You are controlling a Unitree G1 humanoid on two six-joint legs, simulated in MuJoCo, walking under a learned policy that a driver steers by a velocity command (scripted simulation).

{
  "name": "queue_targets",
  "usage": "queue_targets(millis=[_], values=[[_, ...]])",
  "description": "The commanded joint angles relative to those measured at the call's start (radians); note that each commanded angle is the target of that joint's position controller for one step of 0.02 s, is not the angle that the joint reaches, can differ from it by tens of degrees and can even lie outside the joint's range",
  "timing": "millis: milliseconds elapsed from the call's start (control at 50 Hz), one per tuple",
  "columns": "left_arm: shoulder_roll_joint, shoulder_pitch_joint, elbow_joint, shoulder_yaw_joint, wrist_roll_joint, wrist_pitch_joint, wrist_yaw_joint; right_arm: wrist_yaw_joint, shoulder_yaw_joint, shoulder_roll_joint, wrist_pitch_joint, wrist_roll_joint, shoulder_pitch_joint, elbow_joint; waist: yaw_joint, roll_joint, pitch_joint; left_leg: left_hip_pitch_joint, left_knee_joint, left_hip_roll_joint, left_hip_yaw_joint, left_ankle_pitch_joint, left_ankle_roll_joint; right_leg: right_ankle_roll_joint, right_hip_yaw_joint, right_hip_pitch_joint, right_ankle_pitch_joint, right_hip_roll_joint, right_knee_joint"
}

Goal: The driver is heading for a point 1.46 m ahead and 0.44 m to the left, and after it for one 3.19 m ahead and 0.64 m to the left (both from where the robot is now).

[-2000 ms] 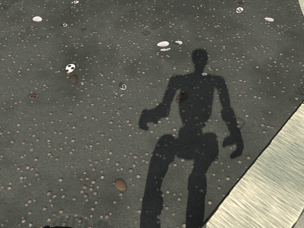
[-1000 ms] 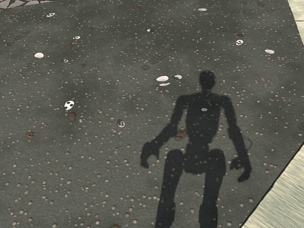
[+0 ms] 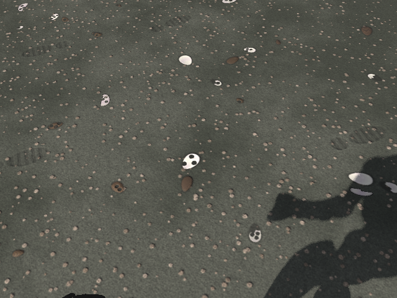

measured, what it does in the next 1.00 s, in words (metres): walks ahead, turning left: left foot, then right foot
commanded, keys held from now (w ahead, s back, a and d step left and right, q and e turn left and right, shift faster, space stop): q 0.58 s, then no key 0.12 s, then w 0.30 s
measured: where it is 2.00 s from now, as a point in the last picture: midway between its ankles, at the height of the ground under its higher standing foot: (123, 294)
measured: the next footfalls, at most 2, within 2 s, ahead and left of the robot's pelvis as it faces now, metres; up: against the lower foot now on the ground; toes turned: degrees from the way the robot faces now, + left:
left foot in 0.38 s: +0.13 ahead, +0.12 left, +0.00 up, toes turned +16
right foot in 0.90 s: +0.17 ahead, -0.06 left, +0.00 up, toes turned +26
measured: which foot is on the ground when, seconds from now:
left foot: up 0.00-0.36, down 0.38-0.90, up 0.92-1.00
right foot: down 0.00-0.38, up 0.40-0.88, down 0.90-1.00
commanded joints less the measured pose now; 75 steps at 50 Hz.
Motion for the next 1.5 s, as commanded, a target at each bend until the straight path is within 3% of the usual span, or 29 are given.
queue_targets(millis=[20, 80, 220, 340, 360, 380, 400, 420, 440, 480, 520, 700, 780, 860, 880, 900, 920, 940, 980, 1040, 1160, 1260, 1300, 1340, 1360, 1380, 1400, 1440, 1500], values=[[0.136, 0.204, -0.007, 0.046, -0.014, 0.012, 0.012, 0.001, -0.018, -0.076, 0.014, -0.013, 0.007, -0.075, 0.096, -0.094, -0.110, -0.393, 0.306, 0.072, 0.029, 0.007, -0.012, -0.169, 0.374, 0.443, 0.420, -0.347, -0.226], [0.117, 0.149, 0.000, 0.044, -0.014, 0.021, 0.012, 0.032, -0.016, -0.048, 0.052, -0.015, 0.001, -0.082, 0.055, -0.190, -0.074, -0.297, 0.275, 0.098, 0.069, 0.127, -0.056, -0.143, 0.125, 0.309, 0.591, -0.245, -0.258], [0.155, 0.144, 0.023, 0.064, -0.021, 0.027, 0.010, 0.054, 0.011, -0.010, 0.079, -0.015, -0.134, -0.153, 0.056, -0.179, -0.077, -0.193, -0.022, 0.129, 0.128, 0.288, -0.057, -0.152, -0.054, 0.247, 0.494, -0.258, -0.293], [0.221, 0.186, 0.040, 0.092, -0.028, 0.063, 0.003, 0.052, 0.010, -0.038, 0.071, -0.008, -0.213, -0.196, 0.093, -0.185, -0.077, -0.061, -0.291, 0.106, 0.186, 0.218, -0.017, -0.104, -0.083, 0.278, 0.294, -0.297, -0.183], [0.221, 0.194, 0.047, 0.095, -0.027, 0.074, 0.004, 0.048, 0.008, -0.039, 0.060, -0.014, -0.187, -0.187, 0.075, -0.146, -0.085, 0.013, -0.391, 0.091, 0.187, 0.276, -0.003, -0.075, -0.112, 0.257, 0.224, -0.278, -0.098], [0.201, 0.256, 0.065, 0.093, -0.018, 0.084, 0.001, 0.037, -0.001, -0.076, 0.043, -0.028, -0.140, -0.170, 0.061, -0.014, -0.119, 0.130, -0.501, 0.125, 0.095, 0.377, 0.016, -0.031, -0.162, 0.197, 0.100, -0.227, 0.069], [0.118, 0.296, 0.027, 0.073, -0.001, 0.096, -0.007, 0.023, -0.022, -0.197, 0.025, -0.033, -0.112, -0.185, 0.087, 0.264, -0.141, 0.256, -0.546, 0.421, -0.284, 0.726, 0.082, 0.033, -0.221, -0.018, -0.403, -0.113, 0.364], [0.133, 0.215, -0.023, 0.068, -0.014, 0.118, -0.002, 0.023, -0.047, -0.270, 0.035, 0.004, -0.043, -0.183, 0.018, 0.267, -0.185, 0.283, -0.563, 0.515, -0.450, 0.875, 0.251, 0.050, -0.086, -0.176, -0.517, 0.018, 0.499], [0.155, 0.155, -0.023, 0.070, -0.018, 0.129, 0.000, 0.022, -0.039, -0.227, 0.041, 0.009, -0.015, -0.163, 0.003, 0.145, -0.153, 0.294, -0.556, 0.467, -0.369, 0.870, 0.257, 0.044, -0.010, -0.214, -0.447, -0.011, 0.566], [0.141, 0.140, -0.006, 0.068, -0.031, 0.119, 0.004, 0.007, -0.012, -0.146, 0.054, 0.002, -0.132, -0.162, 0.065, 0.107, -0.057, 0.192, -0.569, 0.340, -0.223, 0.803, 0.189, 0.032, 0.033, -0.192, -0.282, -0.030, 0.511], [0.162, 0.186, 0.019, 0.075, -0.012, 0.121, 0.004, 0.000, 0.000, -0.108, 0.057, 0.006, -0.187, -0.174, 0.093, 0.115, -0.074, 0.159, -0.571, 0.289, -0.172, 0.840, 0.164, 0.033, 0.025, -0.125, -0.212, -0.011, 0.493], [0.122, 0.122, 0.014, 0.063, -0.023, 0.136, 0.007, 0.003, 0.001, -0.122, 0.051, -0.007, -0.125, -0.133, 0.056, 0.098, -0.084, 0.126, -0.619, 0.285, -0.241, 0.544, 0.171, 0.025, 0.043, -0.028, -0.185, 0.027, 0.270], [0.128, 0.104, 0.011, 0.061, -0.013, 0.118, -0.009, 0.010, 0.003, -0.132, 0.058, -0.019, -0.101, -0.102, 0.039, 0.123, -0.050, 0.059, -0.704, 0.278, -0.337, -0.007, 0.181, -0.002, 0.013, 0.043, -0.238, 0.058, 0.156], [0.085, 0.234, 0.070, 0.048, -0.020, 0.084, -0.002, 0.002, 0.005, -0.122, 0.058, -0.008, -0.136, -0.075, 0.126, 0.057, 0.009, -0.133, -0.661, 0.225, -0.320, -0.117, 0.138, -0.077, -0.032, 0.346, -0.153, 0.095, -0.182], [0.099, 0.290, 0.092, 0.049, -0.016, 0.072, 0.007, -0.005, 0.013, -0.089, 0.052, -0.004, -0.156, -0.083, 0.155, 0.009, 0.022, -0.243, -0.575, 0.169, -0.277, -0.127, 0.094, -0.099, 0.033, 0.465, -0.182, 0.055, -0.276], [0.161, 0.378, 0.108, 0.054, -0.005, 0.058, 0.020, -0.007, 0.033, -0.007, 0.038, 0.001, -0.171, -0.102, 0.178, -0.173, -0.001, -0.370, -0.284, 0.067, -0.125, -0.101, 0.037, -0.134, 0.312, 0.570, -0.422, -0.174, -0.430], [0.275, 0.380, 0.119, 0.084, -0.007, 0.054, 0.021, -0.007, 0.028, -0.032, 0.021, -0.002, -0.209, -0.121, 0.175, -0.206, 0.082, -0.532, -0.123, -0.045, 0.004, 0.029, 0.017, -0.211, 0.636, 0.509, -0.622, -0.339, -0.555], [0.248, 0.343, 0.132, 0.085, -0.005, 0.052, 0.021, -0.003, 0.016, -0.082, 0.011, -0.027, -0.240, -0.126, 0.139, -0.107, 0.162, -0.518, -0.050, 0.039, -0.074, 0.129, 0.020, -0.235, 0.622, 0.394, -0.610, -0.346, -0.554], [0.174, 0.229, 0.115, 0.070, -0.027, 0.036, 0.006, 0.021, 0.009, -0.095, 0.003, -0.023, -0.143, -0.062, 0.064, -0.115, 0.133, -0.464, 0.001, 0.067, -0.049, 0.250, -0.007, -0.173, 0.428, 0.399, -0.427, -0.220, -0.539], [0.128, 0.275, 0.148, 0.061, -0.034, 0.015, -0.004, 0.040, 0.018, -0.057, 0.005, -0.038, -0.167, -0.041, 0.079, -0.124, 0.077, -0.437, 0.059, 0.106, 0.039, 0.340, -0.038, -0.165, 0.269, 0.420, -0.190, -0.150, -0.530], [0.126, 0.423, 0.227, 0.062, -0.031, 0.002, -0.007, 0.045, 0.046, -0.007, 0.000, -0.027, -0.383, -0.088, 0.154, -0.117, 0.100, -0.459, -0.130, 0.163, 0.145, 0.423, -0.081, -0.188, 0.172, 0.471, 0.098, -0.134, -0.509], [0.146, 0.452, 0.256, 0.061, -0.020, 0.000, -0.002, 0.047, 0.056, -0.007, -0.008, -0.019, -0.451, -0.110, 0.155, -0.139, 0.102, -0.302, -0.310, 0.136, 0.190, 0.375, -0.034, -0.181, 0.136, 0.468, 0.336, -0.166, -0.442], [0.161, 0.421, 0.259, 0.064, -0.019, 0.002, -0.001, 0.037, 0.048, -0.026, -0.013, -0.017, -0.378, -0.091, 0.104, -0.145, 0.072, -0.153, -0.361, 0.103, 0.200, 0.335, 0.005, -0.161, 0.121, 0.457, 0.525, -0.182, -0.366], [0.157, 0.396, 0.262, 0.060, -0.026, 0.006, -0.003, 0.018, 0.025, -0.066, -0.030, -0.022, -0.108, 0.002, -0.017, -0.086, -0.073, 0.204, -0.454, 0.065, 0.204, 0.367, 0.052, -0.124, 0.040, 0.388, 0.701, -0.118, -0.048], [0.120, 0.392, 0.234, 0.047, -0.031, 0.006, -0.006, 0.004, 0.005, -0.138, -0.043, -0.046, 0.070, 0.033, -0.082, 0.007, -0.203, 0.460, -0.493, 0.277, -0.031, 0.187, 0.099, -0.106, 0.005, 0.196, 0.402, -0.074, 0.240], [0.004, 0.493, 0.211, 0.025, -0.055, 0.006, -0.014, 0.000, -0.018, -0.239, -0.038, -0.045, 0.130, 0.052, -0.030, 0.285, -0.335, 0.661, -0.626, 0.555, -0.539, 0.057, 0.213, -0.070, -0.033, -0.112, -0.309, 0.103, 0.571], [0.134, 0.406, 0.223, 0.058, -0.030, 0.011, -0.006, 0.004, -0.008, -0.178, -0.031, -0.012, 0.062, 0.047, -0.031, 0.105, -0.239, 0.548, -0.671, 0.509, -0.559, 0.023, 0.193, -0.095, 0.090, -0.183, -0.288, 0.066, 0.645], [0.104, 0.307, 0.198, 0.055, -0.033, -0.001, -0.018, 0.008, 0.022, -0.069, -0.041, -0.012, -0.102, 0.029, 0.039, 0.052, -0.037, 0.302, -0.704, 0.417, -0.277, 0.254, 0.151, -0.104, 0.075, -0.169, -0.114, -0.019, 0.580], [0.066, 0.322, 0.215, 0.054, -0.007, 0.028, -0.032, 0.001, 0.040, -0.015, -0.061, -0.002, -0.110, 0.055, 0.099, 0.082, -0.006, 0.173, -0.751, 0.324, -0.102, 0.451, 0.118, -0.070, 0.046, -0.069, -0.062, -0.046, 0.495]])
Keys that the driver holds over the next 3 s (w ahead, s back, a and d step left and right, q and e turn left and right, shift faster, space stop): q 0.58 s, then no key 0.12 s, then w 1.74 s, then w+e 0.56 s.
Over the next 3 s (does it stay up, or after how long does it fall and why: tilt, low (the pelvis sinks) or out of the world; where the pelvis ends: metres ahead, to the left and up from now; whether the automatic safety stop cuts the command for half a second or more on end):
stays up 1.05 0.52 -0.01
